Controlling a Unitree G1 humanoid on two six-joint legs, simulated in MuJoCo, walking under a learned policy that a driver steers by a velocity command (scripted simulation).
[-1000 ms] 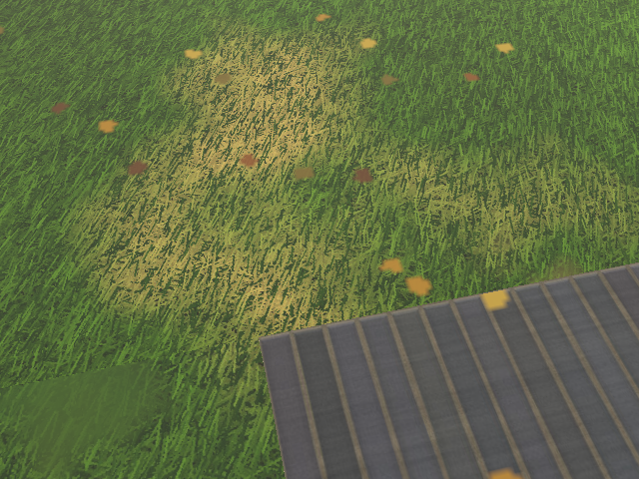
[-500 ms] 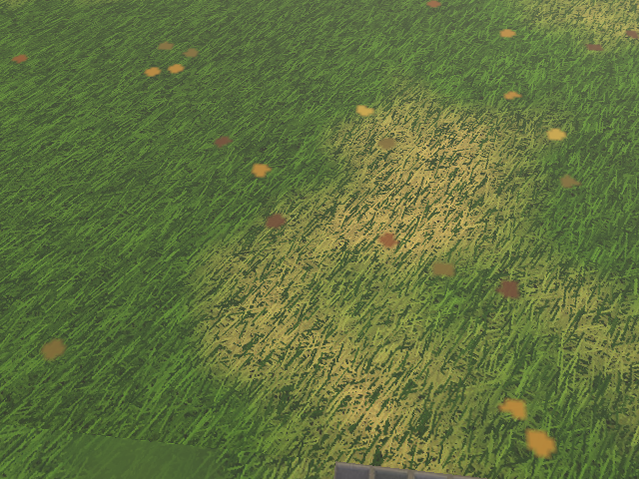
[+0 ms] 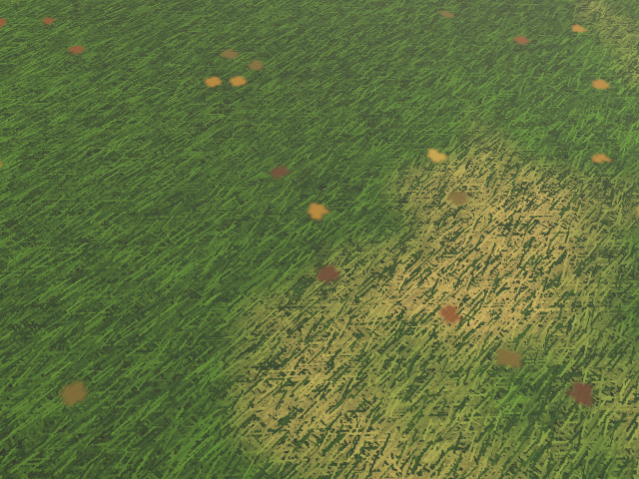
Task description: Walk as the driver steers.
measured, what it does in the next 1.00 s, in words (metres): goes down: right foot 0.18 m lower, then left foot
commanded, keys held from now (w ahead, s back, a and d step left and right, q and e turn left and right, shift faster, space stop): w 1.00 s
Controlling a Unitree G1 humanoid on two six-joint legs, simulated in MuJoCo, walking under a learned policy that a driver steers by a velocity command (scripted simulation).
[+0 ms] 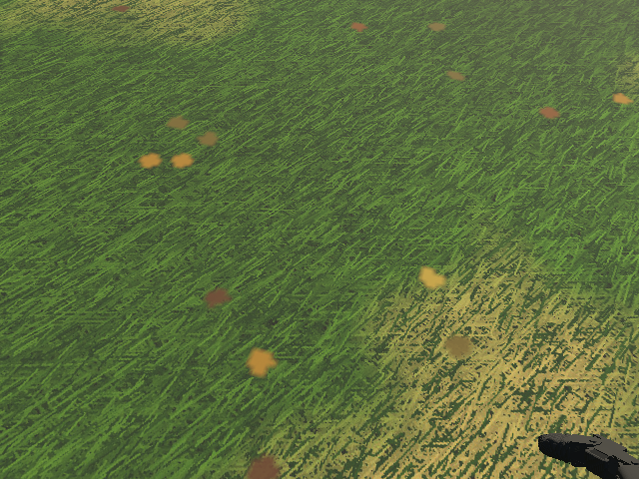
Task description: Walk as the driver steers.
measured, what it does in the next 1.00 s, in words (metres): walks ahead: right foot, then left foot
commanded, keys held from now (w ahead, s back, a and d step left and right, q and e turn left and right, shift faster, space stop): w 0.38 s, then no key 0.52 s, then w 0.10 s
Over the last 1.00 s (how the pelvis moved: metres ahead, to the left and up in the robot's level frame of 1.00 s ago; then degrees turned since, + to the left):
0.60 -0.17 -0.20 -2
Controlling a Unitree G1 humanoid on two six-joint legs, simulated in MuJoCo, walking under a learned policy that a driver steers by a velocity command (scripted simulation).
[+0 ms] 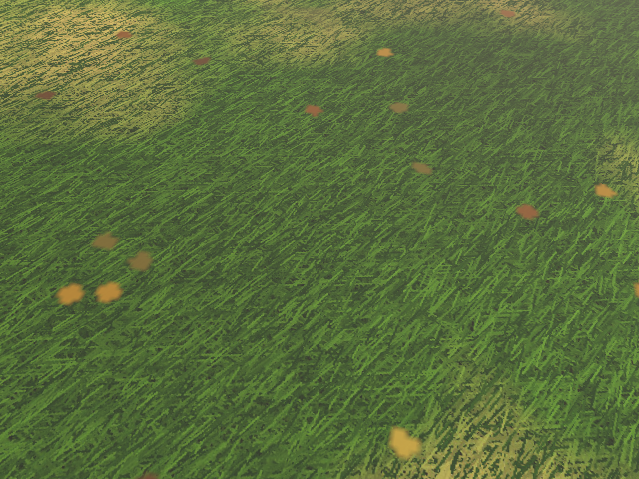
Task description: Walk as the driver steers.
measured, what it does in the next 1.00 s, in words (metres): walks ahead: left foot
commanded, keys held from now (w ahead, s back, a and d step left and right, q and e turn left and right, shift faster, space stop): w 0.64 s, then w+e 0.36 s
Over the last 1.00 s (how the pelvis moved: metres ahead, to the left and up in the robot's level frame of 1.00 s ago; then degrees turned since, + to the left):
0.41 -0.03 0.02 0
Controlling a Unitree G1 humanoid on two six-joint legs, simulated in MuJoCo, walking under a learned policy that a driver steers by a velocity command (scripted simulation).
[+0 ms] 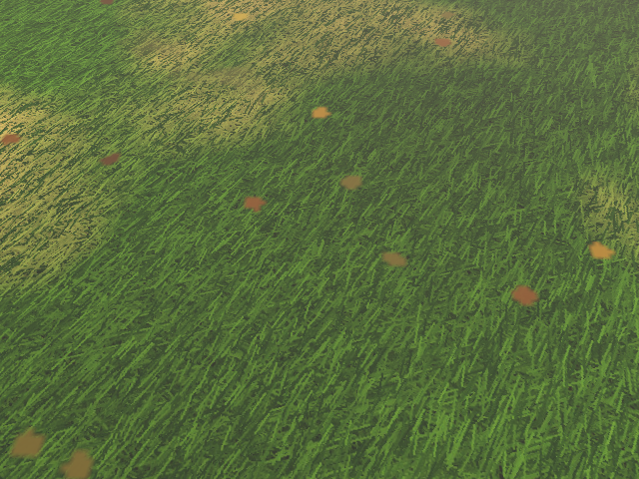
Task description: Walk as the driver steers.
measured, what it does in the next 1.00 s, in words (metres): walks ahead, turning right: right foot, then left foot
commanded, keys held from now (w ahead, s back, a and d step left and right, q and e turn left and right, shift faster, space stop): w+e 1.00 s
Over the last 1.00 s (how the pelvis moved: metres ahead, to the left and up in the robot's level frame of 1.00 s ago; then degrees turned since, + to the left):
0.45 0.05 0.01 -8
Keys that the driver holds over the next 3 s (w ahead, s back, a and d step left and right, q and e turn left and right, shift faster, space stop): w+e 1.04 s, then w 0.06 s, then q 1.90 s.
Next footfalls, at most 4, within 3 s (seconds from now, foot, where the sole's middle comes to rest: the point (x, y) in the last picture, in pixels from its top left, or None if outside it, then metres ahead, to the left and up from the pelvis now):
0.20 right None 0.28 -0.14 -0.78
0.66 left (334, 437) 0.62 -0.02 -0.78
1.18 right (499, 392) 0.71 -0.40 -0.78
1.66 left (411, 330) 0.89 -0.23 -0.78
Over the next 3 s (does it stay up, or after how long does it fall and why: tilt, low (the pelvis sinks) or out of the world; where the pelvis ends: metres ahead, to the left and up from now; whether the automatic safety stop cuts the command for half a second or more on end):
stays up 0.79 -0.29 -0.01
